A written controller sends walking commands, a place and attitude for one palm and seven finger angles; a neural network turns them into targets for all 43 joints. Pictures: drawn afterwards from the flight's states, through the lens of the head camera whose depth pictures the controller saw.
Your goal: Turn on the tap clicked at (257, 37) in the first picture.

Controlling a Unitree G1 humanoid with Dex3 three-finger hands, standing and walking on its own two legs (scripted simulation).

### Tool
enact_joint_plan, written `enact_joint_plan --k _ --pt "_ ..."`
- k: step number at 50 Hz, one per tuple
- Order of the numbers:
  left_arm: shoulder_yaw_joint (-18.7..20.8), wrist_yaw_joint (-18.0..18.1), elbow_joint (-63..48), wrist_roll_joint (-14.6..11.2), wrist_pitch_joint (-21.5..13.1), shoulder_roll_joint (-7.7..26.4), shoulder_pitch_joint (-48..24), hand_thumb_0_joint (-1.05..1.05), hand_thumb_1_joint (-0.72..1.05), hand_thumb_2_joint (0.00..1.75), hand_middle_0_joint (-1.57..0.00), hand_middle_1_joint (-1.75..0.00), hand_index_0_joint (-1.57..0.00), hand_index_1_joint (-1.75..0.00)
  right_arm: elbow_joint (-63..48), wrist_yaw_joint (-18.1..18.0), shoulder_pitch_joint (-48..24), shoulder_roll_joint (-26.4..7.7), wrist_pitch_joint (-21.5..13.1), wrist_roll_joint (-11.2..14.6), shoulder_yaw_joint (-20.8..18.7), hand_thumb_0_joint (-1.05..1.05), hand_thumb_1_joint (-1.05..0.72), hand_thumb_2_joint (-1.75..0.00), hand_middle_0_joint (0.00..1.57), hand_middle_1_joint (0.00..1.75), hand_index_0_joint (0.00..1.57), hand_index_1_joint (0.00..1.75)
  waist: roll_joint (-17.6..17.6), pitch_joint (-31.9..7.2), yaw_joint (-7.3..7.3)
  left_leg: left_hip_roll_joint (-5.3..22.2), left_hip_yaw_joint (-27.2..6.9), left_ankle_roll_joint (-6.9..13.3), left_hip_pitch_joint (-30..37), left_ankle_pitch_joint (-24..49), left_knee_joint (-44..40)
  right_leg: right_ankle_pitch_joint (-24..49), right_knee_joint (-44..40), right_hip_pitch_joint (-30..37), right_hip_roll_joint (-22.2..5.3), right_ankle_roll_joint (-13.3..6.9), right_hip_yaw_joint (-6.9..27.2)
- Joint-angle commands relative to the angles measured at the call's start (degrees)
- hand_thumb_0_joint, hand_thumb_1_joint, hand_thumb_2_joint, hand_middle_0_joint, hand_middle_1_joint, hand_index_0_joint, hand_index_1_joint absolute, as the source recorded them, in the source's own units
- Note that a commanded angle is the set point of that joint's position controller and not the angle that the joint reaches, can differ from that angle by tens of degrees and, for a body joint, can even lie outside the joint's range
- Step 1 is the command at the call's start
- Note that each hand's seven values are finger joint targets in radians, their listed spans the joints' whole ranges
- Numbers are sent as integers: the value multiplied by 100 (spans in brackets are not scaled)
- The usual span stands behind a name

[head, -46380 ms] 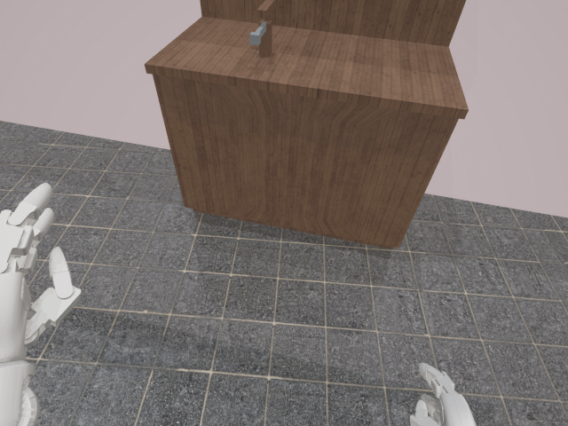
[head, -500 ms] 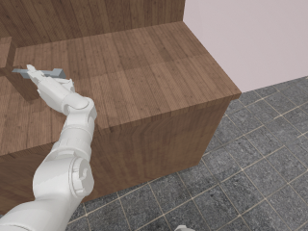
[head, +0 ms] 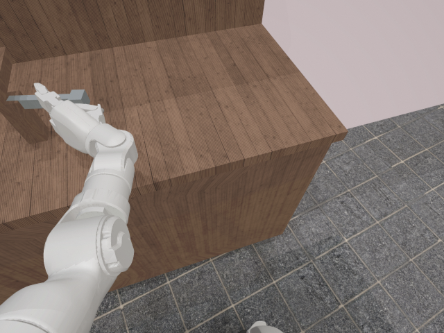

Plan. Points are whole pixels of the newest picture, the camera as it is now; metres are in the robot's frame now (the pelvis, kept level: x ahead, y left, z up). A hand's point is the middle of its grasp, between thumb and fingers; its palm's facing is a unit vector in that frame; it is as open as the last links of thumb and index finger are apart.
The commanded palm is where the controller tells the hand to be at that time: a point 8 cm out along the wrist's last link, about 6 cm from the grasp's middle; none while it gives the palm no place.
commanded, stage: lift the hand up off the lever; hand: left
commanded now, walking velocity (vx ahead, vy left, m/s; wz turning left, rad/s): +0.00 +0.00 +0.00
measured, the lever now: (79, 100) +0.52 +0.25 +0.12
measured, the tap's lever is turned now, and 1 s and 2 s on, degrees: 75 76 77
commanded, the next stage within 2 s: none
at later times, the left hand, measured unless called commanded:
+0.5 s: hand (99, 108) +0.49 +0.20 +0.13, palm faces +0.80 -0.59 -0.09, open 7.8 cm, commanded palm +0.43 +0.22 +0.13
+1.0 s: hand (94, 99) +0.48 +0.20 +0.15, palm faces +0.79 -0.60 -0.12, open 7.8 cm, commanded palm +0.43 +0.22 +0.15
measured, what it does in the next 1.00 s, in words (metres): stands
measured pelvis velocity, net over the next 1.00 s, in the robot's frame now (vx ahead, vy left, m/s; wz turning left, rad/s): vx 0.00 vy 0.00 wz -0.01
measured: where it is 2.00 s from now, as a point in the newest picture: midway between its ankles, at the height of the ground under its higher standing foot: outside the picture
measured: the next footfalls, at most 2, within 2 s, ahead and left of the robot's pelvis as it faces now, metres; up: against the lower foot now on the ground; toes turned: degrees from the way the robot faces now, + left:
none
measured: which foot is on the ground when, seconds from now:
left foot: down 0.00-1.00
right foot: down 0.00-1.00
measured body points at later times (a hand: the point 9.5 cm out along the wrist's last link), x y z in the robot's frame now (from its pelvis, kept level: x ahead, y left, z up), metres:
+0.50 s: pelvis +0.00 +0.00 +0.01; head +0.05 -0.01 +0.45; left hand +0.44 +0.23 +0.14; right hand +0.04 -0.26 -0.13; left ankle -0.02 +0.12 -0.71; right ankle +0.04 -0.09 -0.71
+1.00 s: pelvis +0.00 +0.00 +0.01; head +0.04 -0.01 +0.46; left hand +0.44 +0.23 +0.16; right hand +0.05 -0.26 -0.13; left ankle -0.02 +0.12 -0.71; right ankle +0.04 -0.09 -0.71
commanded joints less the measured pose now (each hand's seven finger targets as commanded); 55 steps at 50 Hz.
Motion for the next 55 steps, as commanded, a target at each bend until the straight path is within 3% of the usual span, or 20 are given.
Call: enact_joint_plan --k 1,5,8,10,12,18,19,22,24,25,30,31,35,36,39,43,47,49,51,55 --pt "-181 -31 -1182 243 -327 1108 -2923 0 90 90 -15 -15 -15 -15 -327 -29 532 -802 -130 16 -259 0 -90 -90 20 30 20 30 8 -2350 -174 -47 134 97 464 1799 -441 1364 -366 1890 -4 170 283" --pt "-264 -51 -1468 178 -395 970 -2801 0 90 90 -15 -15 -15 -15 -405 4 529 -769 -146 27 -257 0 -90 -90 20 30 20 30 23 -2537 -116 -41 185 103 585 1998 -442 1599 -387 2100 14 171 286" --pt "-134 -81 -1665 151 -399 1139 -2685 0 90 90 -15 -15 -15 -15 -417 -5 520 -778 -126 49 -262 0 -90 -90 20 30 20 30 68 -2506 -63 -33 196 101 590 2043 -485 1708 -399 2257 2 173 296" --pt "-225 -101 -1612 125 -334 1011 -2607 0 90 90 -15 -15 -15 -15 -434 -7 451 -767 -127 66 -251 0 -90 -90 20 30 20 30 -37 -2290 -90 -39 231 134 472 1839 -541 1606 -482 2296 -7 186 306" --pt "-128 -103 -1474 145 -275 1152 -2550 0 90 90 -15 -15 -15 -15 -414 -34 448 -792 -107 80 -244 0 -90 -90 20 30 20 30 -96 -2098 -78 -33 196 140 382 1688 -627 1448 -495 2292 -19 181 305" --pt "-108 -52 -1677 169 -209 1173 -2629 0 90 90 -15 -15 -15 -15 -422 -46 373 -777 -141 85 -251 0 -90 -90 20 30 20 30 -68 -2126 -25 -28 182 131 540 1679 -717 1328 -548 2300 -2 163 287" --pt "-246 -58 -1693 169 -184 993 -2649 0 90 90 -15 -15 -15 -15 -421 -33 340 -759 -156 76 -251 0 -90 -90 20 30 20 30 6 -2089 -62 -31 212 136 575 1700 -691 1359 -564 2241 1 170 295" --pt "15 -29 -1701 189 -159 1301 -2534 0 90 90 -15 -15 -15 -15 -416 -46 367 -774 -166 80 -255 0 -90 -90 20 30 20 30 -126 -2108 25 -36 205 138 527 1681 -732 1380 -578 2388 -15 178 306" --pt "-34 -42 -1959 196 -172 1292 -2608 0 90 90 -15 -15 -15 -15 -457 -64 308 -753 -163 91 -261 0 -90 -90 20 30 20 30 -70 -2295 43 -43 244 145 585 1756 -717 1503 -574 2521 -21 177 339" --pt "-169 -56 -1940 203 -154 1151 -2672 0 90 90 -15 -15 -15 -15 -428 -70 276 -740 -167 97 -259 0 -90 -90 20 30 20 30 -32 -2184 -26 -26 253 140 639 1780 -710 1512 -592 2435 -23 177 327" --pt "-136 -72 -1797 204 -53 1239 -2770 0 90 90 -15 -15 -15 -15 -396 -106 226 -767 -184 107 -242 0 -90 -90 20 30 20 30 -91 -1920 -52 -27 218 147 544 1516 -784 1215 -648 2321 -33 185 330" --pt "-69 -67 -1868 231 -69 1356 -2882 0 90 90 -15 -15 -15 -15 -371 -128 220 -785 -172 104 -247 0 -90 -90 20 30 20 30 -28 -2010 -36 -33 186 137 617 1521 -798 1183 -642 2328 -30 175 331" --pt "-183 -82 -2066 181 -60 1194 -2847 0 90 90 -15 -15 -15 -15 -402 -121 233 -744 -216 97 -258 0 -90 -90 20 30 20 30 19 -2299 -4 -33 225 108 821 1845 -776 1480 -620 2470 -12 167 305" --pt "-175 -107 -2013 184 -40 1182 -2693 0 90 90 -15 -15 -15 -15 -395 -123 216 -751 -209 103 -262 0 -90 -90 20 30 20 30 90 -2249 54 -30 204 81 833 1894 -792 1494 -600 2449 -6 151 285" --pt "-333 -102 -1971 207 22 1050 -2893 0 90 90 -15 -15 -15 -15 -371 -122 192 -750 -219 113 -238 0 -90 -90 20 30 20 30 19 -2039 -55 -13 180 82 789 1753 -836 1321 -636 2321 -14 161 270" --pt "-250 -128 -1769 70 168 1075 -2761 0 90 90 -15 -15 -15 -15 -374 -147 159 -776 -219 147 -243 0 -90 -90 20 30 20 30 -144 -1969 -14 -20 198 96 749 1596 -922 1183 -733 2402 -22 174 293" --pt "-365 -118 -1482 81 307 958 -2902 0 90 90 -15 -15 -15 -15 -325 -164 121 -778 -224 170 -207 0 -90 -90 20 30 20 30 -221 -1659 -82 -16 166 119 655 1270 -1034 812 -846 2246 -37 182 289" --pt "-409 -75 -1582 101 309 922 -3086 0 90 90 -15 -15 -15 -15 -329 -153 114 -768 -260 156 -208 0 -90 -90 20 30 20 30 -161 -1777 -67 -26 164 115 724 1312 -1033 807 -856 2236 -24 174 293" --pt "-112 -39 -1586 118 306 1242 -2930 0 90 90 -15 -15 -15 -15 -311 -163 126 -790 -254 151 -224 0 -90 -90 20 30 20 30 -146 -1916 52 -31 177 115 728 1434 -1025 968 -844 2411 -22 163 306" --pt "-210 -26 -1595 162 368 1189 -3061 0 90 90 -15 -15 -15 -15 -305 -175 150 -770 -260 145 -209 0 -90 -90 20 30 20 30 -266 -1939 -40 -25 234 148 689 1472 -994 1113 -879 2476 -45 202 340"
